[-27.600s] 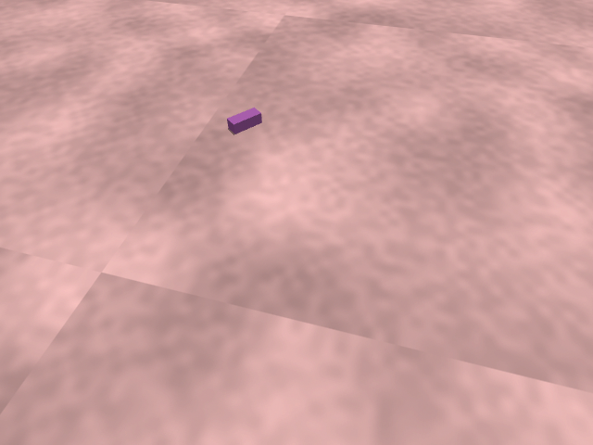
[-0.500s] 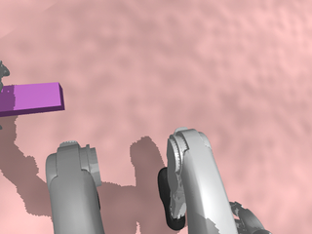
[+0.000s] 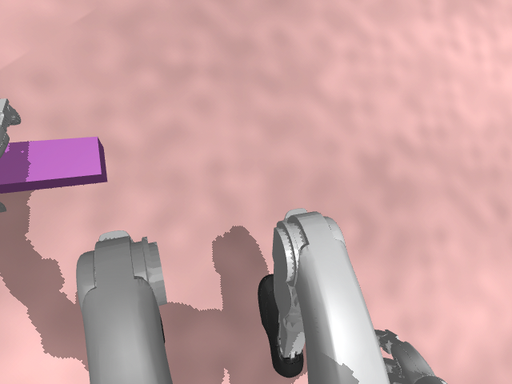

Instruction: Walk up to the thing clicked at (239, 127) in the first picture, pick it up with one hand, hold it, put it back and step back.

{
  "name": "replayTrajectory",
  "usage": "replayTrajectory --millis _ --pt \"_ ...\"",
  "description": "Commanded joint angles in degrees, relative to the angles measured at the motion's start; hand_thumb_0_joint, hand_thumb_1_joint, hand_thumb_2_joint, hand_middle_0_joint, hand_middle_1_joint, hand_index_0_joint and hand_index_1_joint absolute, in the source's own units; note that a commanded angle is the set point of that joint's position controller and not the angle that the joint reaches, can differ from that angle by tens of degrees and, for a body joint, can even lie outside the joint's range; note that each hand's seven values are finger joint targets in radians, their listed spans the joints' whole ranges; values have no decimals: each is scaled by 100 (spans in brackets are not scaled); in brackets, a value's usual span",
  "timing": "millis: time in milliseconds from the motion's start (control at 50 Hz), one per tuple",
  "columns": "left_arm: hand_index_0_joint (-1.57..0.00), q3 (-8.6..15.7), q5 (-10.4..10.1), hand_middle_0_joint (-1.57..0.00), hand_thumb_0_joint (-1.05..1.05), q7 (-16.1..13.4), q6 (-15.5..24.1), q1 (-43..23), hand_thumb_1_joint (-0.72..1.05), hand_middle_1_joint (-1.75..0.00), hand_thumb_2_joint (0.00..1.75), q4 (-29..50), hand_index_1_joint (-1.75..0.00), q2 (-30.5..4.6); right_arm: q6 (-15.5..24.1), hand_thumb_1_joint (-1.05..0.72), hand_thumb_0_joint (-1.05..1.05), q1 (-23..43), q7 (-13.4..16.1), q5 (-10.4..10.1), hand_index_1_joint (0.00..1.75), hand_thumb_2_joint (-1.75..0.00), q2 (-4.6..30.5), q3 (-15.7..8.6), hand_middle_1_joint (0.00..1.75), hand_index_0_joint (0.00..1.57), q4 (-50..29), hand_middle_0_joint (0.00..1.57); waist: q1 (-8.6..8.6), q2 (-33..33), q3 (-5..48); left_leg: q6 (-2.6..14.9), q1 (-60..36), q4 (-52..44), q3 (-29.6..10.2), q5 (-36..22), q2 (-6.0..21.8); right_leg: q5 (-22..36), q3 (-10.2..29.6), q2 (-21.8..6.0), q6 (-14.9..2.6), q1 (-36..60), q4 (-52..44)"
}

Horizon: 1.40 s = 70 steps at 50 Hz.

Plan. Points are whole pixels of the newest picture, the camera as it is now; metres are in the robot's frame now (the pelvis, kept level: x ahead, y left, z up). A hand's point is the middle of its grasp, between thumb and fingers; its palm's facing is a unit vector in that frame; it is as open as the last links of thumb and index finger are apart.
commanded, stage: approach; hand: left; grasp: from above
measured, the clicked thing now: (49, 164) +0.46 +0.32 -0.29
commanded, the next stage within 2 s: close in in 0.72 s
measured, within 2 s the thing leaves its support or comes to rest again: neither
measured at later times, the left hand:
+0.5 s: hand (40, 138) +0.47 +0.30 -0.16, palm faces -0.40 -0.05 -0.92, open 14.0 cm
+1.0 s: hand (17, 157) +0.44 +0.33 -0.18, palm faces -0.49 -0.08 -0.87, open 13.9 cm
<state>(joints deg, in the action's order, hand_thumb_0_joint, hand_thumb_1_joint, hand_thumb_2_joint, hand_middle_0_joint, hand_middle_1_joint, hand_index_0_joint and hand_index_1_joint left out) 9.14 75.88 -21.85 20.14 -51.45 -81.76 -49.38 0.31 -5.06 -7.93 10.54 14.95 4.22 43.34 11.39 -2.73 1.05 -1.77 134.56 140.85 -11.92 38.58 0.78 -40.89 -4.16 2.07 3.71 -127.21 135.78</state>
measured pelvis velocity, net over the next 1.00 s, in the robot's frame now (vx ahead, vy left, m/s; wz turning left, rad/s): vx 0.00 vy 0.00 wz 0.00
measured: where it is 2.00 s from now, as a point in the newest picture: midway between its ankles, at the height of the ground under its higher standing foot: (219, 355)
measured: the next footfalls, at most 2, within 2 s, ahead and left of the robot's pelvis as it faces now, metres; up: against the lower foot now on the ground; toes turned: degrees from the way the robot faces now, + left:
none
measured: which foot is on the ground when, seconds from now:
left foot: down 0.00-1.00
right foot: down 0.00-1.00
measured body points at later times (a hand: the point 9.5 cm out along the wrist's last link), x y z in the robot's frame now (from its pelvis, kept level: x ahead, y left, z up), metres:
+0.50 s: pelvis +0.00 +0.00 +0.00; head +0.24 +0.09 +0.38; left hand +0.49 +0.30 -0.11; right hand +0.06 -0.27 -0.09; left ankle +0.07 +0.14 -0.28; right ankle +0.10 -0.13 -0.28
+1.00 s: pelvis +0.00 +0.00 +0.00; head +0.24 +0.10 +0.37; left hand +0.46 +0.33 -0.13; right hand +0.07 -0.27 -0.09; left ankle +0.07 +0.14 -0.28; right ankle +0.10 -0.13 -0.28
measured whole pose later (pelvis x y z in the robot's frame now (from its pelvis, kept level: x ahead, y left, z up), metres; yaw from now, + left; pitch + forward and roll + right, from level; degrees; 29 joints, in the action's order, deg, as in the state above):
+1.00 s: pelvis +0.00 +0.00 +0.00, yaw +0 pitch +32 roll -10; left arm 2.5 73.7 -20.9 17.8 -57.3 -85.9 -48.7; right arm 2.1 -6.9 -7.4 10.0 15.4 6.6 41.9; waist 13.8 -2.8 -0.2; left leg -2.0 134.5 140.1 -12.2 38.4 0.6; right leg -40.5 -4.5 2.0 3.7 -127.2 134.9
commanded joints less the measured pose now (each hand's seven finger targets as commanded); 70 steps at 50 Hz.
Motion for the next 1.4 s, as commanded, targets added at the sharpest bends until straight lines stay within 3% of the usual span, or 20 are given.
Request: replayTrajectory --millis 0,40,60,100,240,340,400,460,540,680,800,900,1000,1060,1140,1160,1200,1300,1360,1380 --pt "-6 140 -86 -7 0 -222 -6 -1634 -59 -103 104 644 -104 -1627 14 -91 0 -1032 69 1 30 -90 1498 -386 30 20 -59 20 58 1955 3603 295 -2992 -1443 813 -805 -47 1203 -589 116 -524 1362 -1377" --pt "-6 229 -87 -7 0 -233 -13 -1555 -59 -103 104 642 -104 -1785 30 -91 0 -1007 87 -25 30 -90 1497 -393 30 20 -61 20 -67 1930 3736 296 -3077 -1423 814 -830 -37 1197 -575 118 -527 1363 -1367" --pt "-4 256 -87 -8 0 -242 -20 -1575 -61 -99 111 624 -103 -1794 44 -91 0 -1051 85 -2 30 -90 1515 -381 30 20 -58 20 -9 1941 3719 299 -3082 -1411 814 -828 -45 1197 -583 109 -521 1369 -1343" --pt "-8 65 -73 -7 0 -220 -32 -1644 -55 -106 101 647 -105 -1540 71 -90 0 -1056 73 21 30 -90 1491 -384 30 20 -38 20 63 2002 3638 283 -3094 -1470 806 -782 -44 1167 -598 107 -528 1323 -1362" --pt "-7 -564 -133 -7 0 -276 -60 -2386 -55 -108 100 786 -107 -812 167 -91 0 -1270 98 -61 30 -90 1505 -407 30 20 35 20 414 2148 3699 242 -3307 -1470 724 -743 2 1208 -652 117 -545 1070 -1404" --pt "-7 -483 0 -7 0 -544 -360 -2597 -55 -107 102 509 -106 -893 227 -90 0 -1383 110 -60 30 -90 1552 -367 30 20 -7 20 440 2431 3788 197 -3478 -1606 714 -881 11 1347 -709 89 -564 1011 -1320" --pt "-8 -298 61 -7 0 -654 -628 -2416 -55 -106 101 302 -105 -1103 225 -91 0 -1403 104 -59 30 -90 1527 -307 30 20 -101 20 295 2512 3914 224 -3382 -1619 845 -1089 -23 1553 -636 80 -560 1277 -1365" --pt "-8 -299 0 -8 0 -625 -912 -2320 -55 -105 102 -74 -105 -1032 218 -90 0 -1352 89 -84 30 -90 1512 -246 30 20 -211 20 357 2270 3848 279 -3256 -1599 848 -1145 -24 1649 -600 104 -555 1362 -1395" --pt "-9 -214 -227 -9 0 -439 -1121 -1873 -56 -103 104 -227 -103 -1212 261 -91 0 -1253 64 -138 30 -90 1503 -169 30 20 -282 20 254 1831 3791 391 -2796 -1468 930 -1075 -36 1653 -478 132 -487 1749 -1511" --pt "-10 -40 -489 -11 0 -29 -790 -2114 -55 -101 100 764 -101 -1657 231 -91 0 -1279 110 -203 30 -90 1475 -203 30 20 -352 20 225 1816 4079 382 -2602 -1395 918 -872 -17 1367 -354 145 -464 2191 -1580" --pt "-11 -475 -450 -11 0 136 -337 -2436 -52 -108 106 747 -108 -1015 196 -91 0 -1477 137 -136 30 -90 1503 -267 30 20 -161 20 503 1941 3753 301 -2880 -1423 773 -614 -3 1130 -563 137 -507 1620 -1594" --pt "-9 -616 -322 -8 0 -12 -178 -2238 -53 -108 102 336 -106 -916 171 -90 0 -1515 120 -79 30 -90 1574 -221 30 20 -99 20 527 1969 3536 251 -3084 -1441 719 -866 -14 1328 -689 118 -511 1563 -1503" --pt "-9 -397 -58 -8 0 -398 -116 -2294 -51 -109 104 -9 -108 -1271 174 -90 0 -1378 106 -19 30 -90 1607 -132 30 20 -130 20 440 2119 3567 252 -3219 -1368 700 -1143 10 1569 -719 136 -515 1435 -1347" --pt "-10 -324 110 -8 0 -673 -148 -2409 -49 -110 105 -330 -109 -1258 246 -90 0 -1359 53 105 30 -90 1599 -61 30 20 -137 20 642 2196 3298 234 -3179 -1374 659 -1075 19 1512 -799 150 -525 1260 -1210" --pt "-7 -52 256 -8 0 -972 -275 -2507 -52 -106 106 -46 -106 -1725 353 -90 0 -1226 20 157 30 -90 1678 -21 30 20 -211 20 476 2687 3685 207 -3390 -1374 722 -1107 20 1562 -752 153 -547 1402 -1176" --pt "-7 -40 236 -7 0 -1035 -356 -2301 -54 -104 103 -243 -105 -1670 368 -90 0 -1170 10 177 30 -90 1679 -17 30 20 -235 20 446 2601 3701 216 -3379 -1335 728 -1133 33 1588 -750 159 -537 1398 -1164" --pt "-7 -275 189 -6 0 -1097 -494 -2317 -53 -103 100 -803 -102 -1249 436 -90 0 -1178 -37 247 30 -90 1660 13 30 20 -189 20 739 2313 3153 253 -2945 -1255 722 -835 38 1407 -776 188 -504 1167 -1202" --pt "-6 -199 52 -7 0 -1109 -595 -2344 -54 -102 103 -620 -102 -1584 581 -90 0 -1191 -62 305 30 -90 1754 108 30 20 -207 20 703 2340 3409 258 -2986 -1194 663 -810 44 1382 -794 212 -499 1399 -1168" --pt "-6 -326 -47 -7 0 -1043 -576 -2330 -54 -101 101 -789 -102 -1468 675 -90 0 -1181 -107 327 30 -90 1761 186 30 20 -186 20 855 2200 3250 282 -2861 -1053 625 -818 75 1445 -810 237 -470 1427 -1117" --pt "-6 -225 -91 -7 0 -1059 -536 -2425 -55 -101 103 -480 -102 -1655 682 -90 0 -1179 -97 317 30 -90 1794 199 30 20 -207 20 773 2293 3479 269 -2967 -1081 611 -910 69 1513 -825 242 -471 1559 -1137"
